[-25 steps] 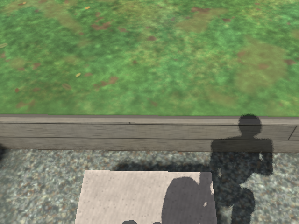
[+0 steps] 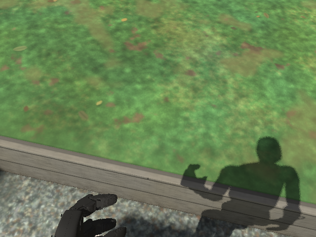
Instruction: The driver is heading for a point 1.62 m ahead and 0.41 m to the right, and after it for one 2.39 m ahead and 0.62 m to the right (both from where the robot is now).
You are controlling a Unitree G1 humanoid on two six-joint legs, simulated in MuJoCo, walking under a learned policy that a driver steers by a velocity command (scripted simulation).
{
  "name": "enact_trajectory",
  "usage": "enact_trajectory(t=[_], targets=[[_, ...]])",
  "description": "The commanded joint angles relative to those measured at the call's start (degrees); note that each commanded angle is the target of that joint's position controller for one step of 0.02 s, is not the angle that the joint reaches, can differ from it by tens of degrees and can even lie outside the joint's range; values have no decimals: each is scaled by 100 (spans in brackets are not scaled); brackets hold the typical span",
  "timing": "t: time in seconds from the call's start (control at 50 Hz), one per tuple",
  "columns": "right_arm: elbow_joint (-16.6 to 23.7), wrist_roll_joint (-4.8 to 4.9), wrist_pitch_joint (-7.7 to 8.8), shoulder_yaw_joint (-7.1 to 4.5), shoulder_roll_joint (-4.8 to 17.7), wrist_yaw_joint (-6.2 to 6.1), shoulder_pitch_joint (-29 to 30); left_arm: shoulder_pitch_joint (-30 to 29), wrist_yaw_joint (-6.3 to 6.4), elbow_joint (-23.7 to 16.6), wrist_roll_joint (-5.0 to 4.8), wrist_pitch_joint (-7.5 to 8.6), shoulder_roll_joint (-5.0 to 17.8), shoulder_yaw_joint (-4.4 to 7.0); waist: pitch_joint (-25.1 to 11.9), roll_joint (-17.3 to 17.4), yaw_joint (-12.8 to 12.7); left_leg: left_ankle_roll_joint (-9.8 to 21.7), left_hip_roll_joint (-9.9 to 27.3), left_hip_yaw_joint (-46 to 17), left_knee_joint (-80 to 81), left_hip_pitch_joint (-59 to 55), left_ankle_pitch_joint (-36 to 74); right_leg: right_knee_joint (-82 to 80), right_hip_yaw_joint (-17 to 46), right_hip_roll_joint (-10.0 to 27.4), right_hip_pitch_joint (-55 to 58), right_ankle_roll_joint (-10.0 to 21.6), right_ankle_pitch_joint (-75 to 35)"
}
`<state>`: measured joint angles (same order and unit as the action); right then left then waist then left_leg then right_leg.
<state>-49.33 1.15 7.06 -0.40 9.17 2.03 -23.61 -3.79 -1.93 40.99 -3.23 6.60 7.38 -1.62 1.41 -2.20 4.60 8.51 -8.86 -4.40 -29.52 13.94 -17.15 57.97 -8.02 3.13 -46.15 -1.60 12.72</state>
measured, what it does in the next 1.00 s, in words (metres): walks ahead: right foot, then left foot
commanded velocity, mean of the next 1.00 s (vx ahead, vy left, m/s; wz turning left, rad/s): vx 0.07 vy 0.00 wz -0.06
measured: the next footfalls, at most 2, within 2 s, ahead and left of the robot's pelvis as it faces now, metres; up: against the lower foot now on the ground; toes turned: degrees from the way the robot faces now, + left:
right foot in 0.14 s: +0.24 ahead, -0.06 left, +0.00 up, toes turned +3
left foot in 0.54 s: +0.14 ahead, +0.04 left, +0.00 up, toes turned +12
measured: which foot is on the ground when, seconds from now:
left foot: down 0.00-0.12, up 0.14-0.52, down 0.54-0.96, up 0.98-1.00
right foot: up 0.00-0.12, down 0.14-0.56, up 0.58-0.94, down 0.96-1.00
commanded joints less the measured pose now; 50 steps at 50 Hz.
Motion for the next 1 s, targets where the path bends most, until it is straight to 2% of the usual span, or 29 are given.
enact_trajectory(t=[0.02,0.08,0.1,0.12,0.14,0.16,0.18,0.2,0.22,0.24,0.26,0.3,0.36,0.42,0.46,0.52,0.54,0.56,0.58,0.6,0.62,0.64,0.68,0.82,0.9,0.94,0.96,0.98,1.0], targets=[[211,-1,-40,-197,665,-303,-608,-919,-3,-693,-79,2,219,105,-384,726,40,-521,1034,-1044,337,-648,4874,-1058,-281,-579,390,129,-622],[547,-104,-26,-332,997,-576,137,-88,117,-612,-2,-32,389,216,-739,1079,-459,-847,668,-1084,116,124,5119,-2149,14,-976,2952,458,-1253],[795,-104,24,-404,1188,-627,633,899,140,-346,55,-54,633,316,-828,1125,-967,-1030,663,-1228,-288,142,5032,-2786,472,-750,3650,613,-1590],[1072,-34,72,-426,1171,-626,1081,1732,170,17,47,-126,803,374,-947,700,-1302,-1276,440,-1120,-1078,296,3510,-3360,816,-321,4447,649,-2502],[1273,153,43,-387,809,-575,953,1787,260,80,-83,-236,1118,404,-1630,-369,-1027,-1268,-118,-393,-2826,1119,-2124,-2639,1650,1058,5813,491,-5210],[1166,197,-24,-525,949,-690,209,1814,40,-198,36,-375,739,224,-1984,-470,-571,-963,-253,234,-4026,2271,-3332,-2377,2797,2101,6378,508,-7672],[1072,51,-39,-587,1182,-798,-494,1316,-102,-308,26,-459,659,260,-2182,-1205,-285,-924,190,670,-4881,2518,-2828,-2969,2844,2107,5986,629,-7449],[1062,105,-110,-624,1332,-790,-704,798,-101,-470,-33,-445,645,288,-2319,-1657,-185,-863,457,988,-5241,2691,-2407,-3688,2860,1945,5746,816,-4772],[973,192,-221,-655,1372,-796,-477,494,-63,-502,-61,-401,504,263,-1935,-1011,-80,-909,807,1043,-5250,2542,-2064,-4088,2766,1598,4927,847,-1773],[1016,310,-290,-651,1277,-785,-162,519,-8,-411,-61,-312,434,228,-1255,-287,-40,-999,916,949,-4903,2248,-1682,-4243,2719,1214,3956,693,-355],[1090,326,-291,-585,1026,-710,125,554,47,-326,50,-236,501,223,-901,152,-29,-1054,926,885,-4617,1754,-1306,-4262,2204,879,3189,551,-8],[1330,176,-281,-376,515,-519,424,433,226,-273,346,-110,380,155,-882,59,-10,-1037,821,944,-3936,1051,-944,-4373,1439,464,2504,641,-358],[1401,-122,-265,-242,377,-507,393,418,265,-151,428,-24,276,43,-944,-382,48,-1011,636,1181,-2388,283,-1107,-4409,1118,321,2337,689,-391],[1251,66,-264,-290,712,-459,408,1216,217,148,297,-130,894,268,-378,-743,-406,-860,451,1347,-1235,347,-1169,-4687,1866,684,2551,513,772],[1113,192,-355,-360,866,-393,264,1579,227,270,172,-339,1325,465,-104,-610,-494,-695,418,1366,-625,428,-1120,-4742,2426,912,2642,647,1317],[982,219,-518,-344,702,-294,179,1590,403,260,239,-574,1523,653,-134,-283,-298,-332,369,1312,597,-285,-110,-4433,2626,775,2237,813,1330],[967,220,-557,-345,707,-279,166,1526,468,228,292,-596,1454,683,-273,-216,-278,-207,675,1100,1033,-642,150,-4114,2424,571,2039,789,1294],[1047,191,-574,-393,979,-285,204,1276,489,39,267,-583,1328,689,-453,332,-267,-3,1556,334,1409,-866,-128,-3359,1859,59,1584,645,1608],[1155,67,-597,-417,1048,-317,439,895,436,-104,250,-474,1231,690,-325,742,-176,244,2834,-652,2045,-642,310,-1559,532,-859,1138,701,1865],[1241,43,-573,-269,803,-311,817,686,422,-183,273,-374,1265,746,-221,706,-303,577,3331,-671,1954,-286,1463,-198,-82,-797,889,663,2760],[1256,18,-531,-145,632,-303,964,870,454,-69,213,-323,1260,787,-340,389,-446,672,3010,-333,1789,-213,1956,733,25,-566,1068,530,2754],[1301,-94,-475,-83,626,-309,1174,1007,476,-56,99,-369,1232,810,-396,453,-625,610,2723,41,1715,-318,1981,1031,57,-473,1007,391,2514],[1328,-106,-453,-79,694,-338,1495,1201,427,4,82,-573,1138,782,-310,619,-724,558,2298,552,1657,-489,2329,1181,-59,-458,1030,201,2234],[1080,-57,-519,-326,1196,-293,654,789,176,-646,141,-727,919,545,-499,797,-233,361,2443,1261,1173,-1661,3611,-852,-248,-396,1103,-130,1187],[1338,-30,-695,-375,1282,-524,1154,1087,51,-784,109,-683,902,483,-727,870,-422,166,2362,1640,652,-1062,3989,-1715,-420,-463,2261,98,578],[1502,-54,-787,-398,1276,-632,1498,1671,36,-612,137,-613,937,510,-1025,611,-742,-227,2103,1953,-306,-725,3584,-2894,-275,-426,3295,213,-534],[1551,-109,-746,-352,1061,-595,1681,2119,37,-430,203,-509,1273,607,-1124,186,-981,-439,1779,2112,-1182,-153,2695,-3488,87,-188,4066,272,-1078],[1845,-22,-813,-284,823,-522,1872,1937,49,-663,148,-429,2143,800,-1377,-867,-760,-603,748,2465,-3080,1465,-2149,-3501,2425,1621,4938,596,-3637],[1753,125,-811,-312,910,-405,1552,1958,-165,-890,-50,-435,2019,760,-1531,-893,-1009,-876,318,1518,-4039,2633,-3058,-3685,3462,2232,5094,1768,-4723]])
